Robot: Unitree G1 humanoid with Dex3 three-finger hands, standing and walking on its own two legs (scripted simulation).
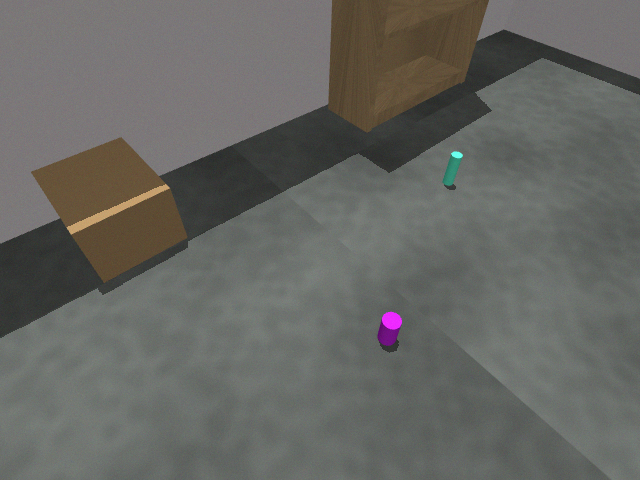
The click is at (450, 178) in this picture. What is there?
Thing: slim round
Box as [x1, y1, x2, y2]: [442, 151, 462, 185]
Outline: 459,152 455,151 451,153 442,181 447,185 450,185 452,183 462,156
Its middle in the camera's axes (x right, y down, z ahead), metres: +0.64 -0.35 +1.88
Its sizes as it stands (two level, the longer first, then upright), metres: 0.052 0.052 0.164
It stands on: the floor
